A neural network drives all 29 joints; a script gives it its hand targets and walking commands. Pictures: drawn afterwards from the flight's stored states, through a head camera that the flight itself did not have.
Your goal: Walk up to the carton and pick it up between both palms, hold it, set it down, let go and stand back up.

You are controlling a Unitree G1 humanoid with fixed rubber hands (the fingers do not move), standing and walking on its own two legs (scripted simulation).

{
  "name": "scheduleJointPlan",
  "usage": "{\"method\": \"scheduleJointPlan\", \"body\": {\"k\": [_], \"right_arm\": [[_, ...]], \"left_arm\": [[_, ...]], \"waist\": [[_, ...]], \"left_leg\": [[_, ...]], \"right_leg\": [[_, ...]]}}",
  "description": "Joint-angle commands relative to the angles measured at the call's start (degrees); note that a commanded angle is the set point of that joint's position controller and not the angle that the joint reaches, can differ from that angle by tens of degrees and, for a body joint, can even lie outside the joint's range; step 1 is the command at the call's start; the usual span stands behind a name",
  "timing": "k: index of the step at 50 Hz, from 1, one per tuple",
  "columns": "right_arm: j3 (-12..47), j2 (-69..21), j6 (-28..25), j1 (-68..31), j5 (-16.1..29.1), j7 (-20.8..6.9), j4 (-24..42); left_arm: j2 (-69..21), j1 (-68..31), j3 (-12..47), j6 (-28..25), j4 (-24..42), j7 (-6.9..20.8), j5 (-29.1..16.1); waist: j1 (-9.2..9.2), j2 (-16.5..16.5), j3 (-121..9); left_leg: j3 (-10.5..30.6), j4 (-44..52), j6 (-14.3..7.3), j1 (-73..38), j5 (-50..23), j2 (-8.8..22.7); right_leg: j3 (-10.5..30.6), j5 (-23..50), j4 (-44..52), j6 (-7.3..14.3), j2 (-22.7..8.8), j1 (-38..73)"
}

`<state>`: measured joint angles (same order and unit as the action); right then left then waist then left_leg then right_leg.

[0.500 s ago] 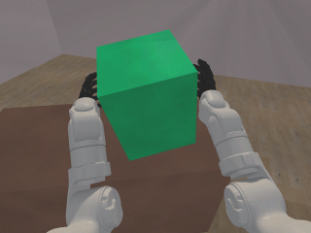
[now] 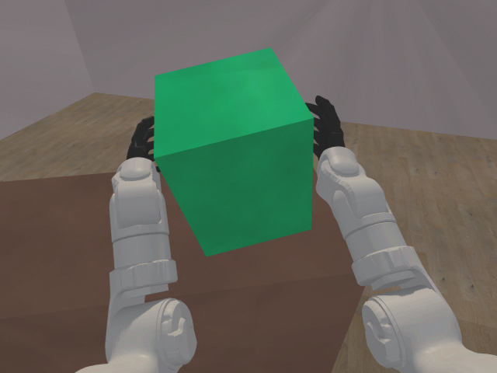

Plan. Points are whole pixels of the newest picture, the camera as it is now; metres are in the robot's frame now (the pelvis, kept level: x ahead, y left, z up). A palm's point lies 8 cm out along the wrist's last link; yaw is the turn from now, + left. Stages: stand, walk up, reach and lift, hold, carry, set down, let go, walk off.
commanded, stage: hold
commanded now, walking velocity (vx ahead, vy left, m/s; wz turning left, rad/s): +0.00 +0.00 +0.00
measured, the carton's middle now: (237, 156) +0.42 +0.00 +0.20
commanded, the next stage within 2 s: none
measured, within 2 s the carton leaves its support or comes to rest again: neither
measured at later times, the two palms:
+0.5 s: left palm (134, 170) +0.37 +0.16 +0.22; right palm (319, 152) +0.36 -0.13 +0.23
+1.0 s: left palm (126, 167) +0.36 +0.17 +0.23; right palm (316, 144) +0.35 -0.12 +0.25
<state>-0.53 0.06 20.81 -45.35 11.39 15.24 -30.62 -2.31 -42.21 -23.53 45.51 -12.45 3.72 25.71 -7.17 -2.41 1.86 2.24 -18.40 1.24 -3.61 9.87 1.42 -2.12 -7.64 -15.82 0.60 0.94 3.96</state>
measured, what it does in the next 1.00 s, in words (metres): stands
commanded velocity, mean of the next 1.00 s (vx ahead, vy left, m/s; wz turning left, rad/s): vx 0.00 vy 0.00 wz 0.00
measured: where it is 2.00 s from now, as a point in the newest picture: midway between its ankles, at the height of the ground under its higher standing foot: outside the picture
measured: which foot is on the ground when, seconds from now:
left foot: down 0.00-1.00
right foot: down 0.00-1.00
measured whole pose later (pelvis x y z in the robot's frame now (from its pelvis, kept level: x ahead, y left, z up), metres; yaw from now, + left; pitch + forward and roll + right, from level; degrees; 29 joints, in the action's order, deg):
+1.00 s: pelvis -0.01 +0.00 +0.00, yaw +1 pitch -12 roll +0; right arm -6.0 -3.8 19.6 -49.0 6.0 14.9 -33.8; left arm -0.2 -45.4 -24.7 45.0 -14.9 5.8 27.3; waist -6.3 -4.5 2.8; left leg 2.9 -18.1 1.4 -2.7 8.6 1.1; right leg -2.9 -7.0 -16.2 0.7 0.6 3.0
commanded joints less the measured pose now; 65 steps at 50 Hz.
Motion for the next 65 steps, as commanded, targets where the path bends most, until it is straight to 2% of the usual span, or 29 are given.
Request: {"method": "scheduleJointPlan", "body": {"k": [1, 4, 7, 8, 11, 13, 15, 17, 20, 21, 23, 24, 25, 26, 27, 31, 32, 33, 36, 41, 44, 49, 53, 54, 56, 57, 60, 63, 65], "right_arm": [[16.44, -31.08, -1.05, -39.14, 4.23, -7.6, 10.55], [14.67, -29.18, -0.87, -38.03, 3.55, -7.78, 11.93], [11.9, -26.71, -0.44, -35.49, 2.67, -7.69, 9.73], [12.39, -26.56, -0.25, -36.44, 2.59, -7.92, 10.16], [9.51, -25.92, -0.24, -36.99, 0.67, -9.22, 7.39], [8.79, -25.16, -1.45, -35.9, 0.12, -10.3, 6.53], [9.98, -25.04, -1.77, -36.88, 0.15, -10.61, 7.78], [9.97, -25.26, -2.17, -38.9, 0.04, -10.7, 6.98], [10.84, -25.37, -3.59, -39.39, 1.18, -11.19, 7.86], [13.05, -26.69, -3.77, -37.96, 1.32, -11.34, 8.47], [13.5, -27.53, -4.34, -38.65, 2.34, -11.17, 10.63], [14.03, -26.63, -4.23, -37.38, 2.69, -11.12, 10.35], [14.14, -27.06, -4.51, -38.59, 3.13, -11.09, 12.38], [15.62, -27.24, -4.5, -39.19, 3.9, -10.99, 14.23], [15.88, -27.41, -4.14, -37.0, 4.03, -10.89, 11.22], [17.26, -28.36, -3.84, -38.21, 3.92, -9.88, 12.45], [17.26, -29.29, -3.45, -37.86, 3.77, -9.39, 12.22], [17.7, -28.97, -3.05, -38.57, 3.93, -9.08, 12.93], [16.66, -30.95, -2.42, -38.61, 3.93, -8.6, 11.46], [11.94, -31.03, -2.82, -40.5, 1.59, -8.22, 9.41], [11.37, -29.57, -3.14, -40.0, 0.42, -8.37, 9.07], [7.41, -26.94, -2.96, -39.21, -1.63, -9.76, 2.45], [8.01, -25.75, -4.07, -38.83, -0.62, -9.55, 4.59], [9.86, -26.19, -4.34, -40.12, -0.45, -9.61, 6.75], [10.38, -25.26, -4.29, -38.56, 0.49, -9.41, 5.07], [11.23, -26.73, -4.07, -38.53, 0.66, -9.59, 6.2], [13.79, -28.18, -4.4, -37.32, 2.24, -9.83, 7.97], [16.36, -28.1, -5.29, -38.15, 3.85, -9.94, 11.88], [17.2, -28.0, -5.45, -38.27, 4.74, -9.73, 14.94]], "left_arm": [[-23.68, -40.98, 22.06, -4.54, 8.04, 12.08, -9.44], [-24.42, -38.66, 22.11, -3.44, 6.71, 13.21, -9.85], [-25.32, -40.08, 24.46, -3.21, 9.02, 14.01, -9.81], [-25.92, -41.34, 24.88, -3.05, 9.68, 14.14, -9.73], [-25.98, -42.49, 25.1, -3.95, 7.32, 14.16, -9.37], [-28.03, -42.83, 26.46, -4.89, 9.71, 13.94, -9.98], [-28.37, -39.89, 24.32, -4.55, 6.36, 13.5, -10.49], [-28.46, -40.72, 23.98, -4.1, 5.22, 13.31, -9.59], [-28.41, -41.14, 25.39, -5.23, 8.5, 12.44, -10.07], [-28.08, -41.15, 26.27, -5.78, 10.55, 11.79, -10.92], [-29.65, -39.9, 27.55, -6.0, 11.64, 10.96, -11.98], [-28.81, -39.34, 27.58, -5.92, 12.63, 10.42, -11.45], [-29.82, -39.3, 29.59, -6.05, 14.63, 10.03, -12.52], [-29.26, -38.23, 29.06, -5.75, 13.68, 9.57, -12.78], [-27.89, -36.84, 27.44, -5.5, 11.77, 9.35, -12.97], [-25.67, -35.24, 23.75, -4.7, 10.09, 9.74, -9.89], [-25.89, -35.33, 24.54, -4.41, 10.75, 10.0, -9.8], [-25.69, -35.84, 23.15, -3.86, 9.05, 10.5, -9.46], [-24.35, -39.81, 23.61, -4.56, 10.83, 10.95, -10.09], [-24.3, -42.64, 21.83, -4.98, 5.04, 12.21, -8.67], [-24.47, -41.45, 21.2, -5.17, 4.79, 12.98, -8.57], [-25.43, -44.23, 21.13, -5.99, 1.93, 13.11, -8.21], [-26.19, -41.92, 22.18, -6.06, 5.1, 13.45, -8.76], [-26.13, -41.6, 21.55, -5.82, 3.92, 13.59, -9.32], [-24.54, -41.22, 21.58, -5.78, 4.51, 13.13, -9.37], [-24.93, -41.68, 22.85, -6.09, 5.74, 12.98, -9.77], [-26.35, -38.52, 23.72, -5.74, 8.34, 12.26, -9.58], [-26.49, -39.0, 26.15, -5.93, 12.66, 11.41, -10.47], [-26.74, -36.53, 26.57, -5.71, 14.16, 10.54, -10.42]], "waist": [[1.43, -0.09, -15.12], [0.71, 2.24, -16.04], [-2.33, 6.97, -14.89], [-3.0, 5.5, -16.18], [-3.29, 8.41, -14.37], [-3.6, 10.73, -15.97], [-1.43, 8.0, -13.86], [-1.73, 7.01, -13.92], [-1.3, 7.61, -18.52], [-0.34, 6.12, -20.55], [-1.17, 7.44, -23.5], [-0.26, 7.65, -22.94], [-1.53, 7.14, -25.21], [0.16, 4.23, -25.64], [-0.34, 3.94, -21.46], [2.53, -0.2, -18.96], [1.75, 0.16, -18.57], [2.84, -0.39, -17.76], [0.94, -0.64, -17.69], [-0.23, 3.6, -16.79], [-0.07, 3.22, -16.9], [-1.44, 7.92, -14.35], [-2.23, 5.99, -16.35], [-1.34, 3.82, -17.9], [-0.04, 4.0, -16.77], [-1.62, 3.48, -17.32], [0.07, 3.37, -20.15], [-0.62, 4.43, -23.28], [0.91, 5.09, -23.42]], "left_leg": [[-5.48, 2.54, -1.89, 2.07, -7.97, -4.45], [-5.97, 3.0, -0.23, 2.92, -9.91, -4.48], [-5.2, 3.56, 0.83, 2.53, -9.22, -3.88], [-5.07, 3.49, 0.21, 1.22, -9.88, -3.74], [-5.01, 6.45, 0.21, 6.58, -2.12, -2.95], [-4.5, 6.6, 1.01, 6.67, -5.61, -2.13], [-4.4, 5.64, 1.25, 6.49, -7.91, -2.35], [-4.66, 5.04, 0.78, 5.11, -7.74, -2.77], [-4.38, 4.5, 1.14, 3.33, -10.75, -2.32], [-4.54, 3.41, 0.89, 2.16, -14.25, -1.68], [-4.33, 1.43, 1.66, -0.76, -19.32, -2.82], [-3.87, 0.48, 2.12, -1.97, -22.4, -2.4], [-3.23, 0.17, 2.52, -4.29, -22.77, -2.79], [-3.67, -0.28, 1.68, -4.31, -23.44, -2.44], [-4.41, -0.13, 1.72, -3.95, -22.4, -2.84], [-5.1, 1.87, -0.78, -0.65, -14.82, -3.98], [-5.29, 1.65, -0.84, -0.97, -14.83, -4.01], [-5.69, 1.58, -0.99, -0.16, -12.5, -4.63], [-5.94, 2.5, -1.72, -0.14, -9.28, -4.78], [-6.14, 3.94, -1.21, 3.55, -1.27, -4.15], [-6.21, 4.13, -1.5, 3.79, -1.71, -4.15], [-6.54, 6.49, -0.48, 7.47, 1.14, -2.57], [-5.73, 5.18, -0.19, 5.26, -6.25, -2.95], [-6.03, 4.3, -0.4, 4.02, -7.65, -3.2], [-5.86, 3.63, 0.32, 3.26, -10.3, -3.13], [-5.74, 3.8, 0.08, 1.35, -9.06, -3.25], [-5.4, 2.17, 0.21, 0.45, -14.9, -3.68], [-5.53, 0.17, 1.03, -2.42, -20.2, -3.84], [-4.65, 0.03, 1.51, -3.01, -22.21, -3.71]], "right_leg": [[-1.6, 7.89, 2.06, -3.9, 0.49, 6.66], [-2.08, 8.75, 1.18, -3.38, 1.34, 9.75], [-3.24, 7.06, 1.22, -2.81, 1.75, 9.96], [-3.75, 6.36, 1.82, -2.7, 1.59, 9.13], [-3.39, 1.47, 0.77, -2.34, 2.02, 10.27], [-3.72, 3.88, -0.39, -2.26, 2.88, 11.36], [-4.25, 4.45, 0.79, -1.96, 3.13, 11.45], [-4.08, 2.87, 1.28, -1.9, 2.65, 10.02], [-4.4, 3.95, 0.76, -1.61, 3.11, 9.71], [-4.22, 6.14, 0.08, -1.38, 3.14, 10.62], [-4.56, 9.3, 0.21, -1.36, 3.2, 9.03], [-4.25, 10.36, 0.2, -1.52, 3.34, 9.08], [-5.05, 10.25, 0.42, -1.86, 4.03, 8.08], [-4.87, 10.56, 0.97, -1.94, 3.72, 8.03], [-3.61, 9.8, 1.58, -1.39, 2.9, 7.3], [-2.85, 9.4, 1.66, -2.37, 2.15, 8.12], [-3.06, 10.56, 2.25, -2.84, 1.95, 8.26], [-2.4, 10.58, 2.24, -3.34, 1.18, 8.04], [-2.77, 8.82, 2.15, -4.04, 1.1, 7.58], [-0.58, 2.25, 3.22, -4.27, -1.49, 6.19], [-2.26, 1.81, 2.32, -4.14, 0.0, 7.41], [-4.07, -1.15, 1.01, -3.31, 1.44, 9.14], [-4.05, 3.39, 1.28, -2.73, 2.09, 10.36], [-4.29, 3.98, 1.7, -2.24, 2.1, 10.83], [-3.61, 4.57, 1.42, -2.26, 2.34, 9.89], [-4.04, 4.41, 1.56, -2.68, 2.22, 10.26], [-3.61, 8.39, 0.88, -2.33, 2.3, 11.03], [-3.77, 11.89, 0.71, -2.15, 2.66, 10.22], [-4.15, 12.49, 0.15, -2.67, 2.71, 9.89]]}}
